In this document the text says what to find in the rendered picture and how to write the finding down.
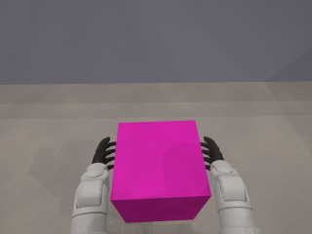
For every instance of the left robot hand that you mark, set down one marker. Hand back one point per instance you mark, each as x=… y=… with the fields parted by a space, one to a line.
x=101 y=152

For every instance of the left robot forearm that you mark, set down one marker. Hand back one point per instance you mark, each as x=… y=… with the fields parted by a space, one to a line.
x=90 y=207

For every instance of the right robot forearm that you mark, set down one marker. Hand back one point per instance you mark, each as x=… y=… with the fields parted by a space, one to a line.
x=232 y=200

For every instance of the right robot hand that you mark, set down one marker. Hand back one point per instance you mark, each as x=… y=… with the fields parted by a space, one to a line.
x=213 y=152

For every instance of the carton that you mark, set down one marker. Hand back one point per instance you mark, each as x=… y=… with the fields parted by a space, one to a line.
x=159 y=172

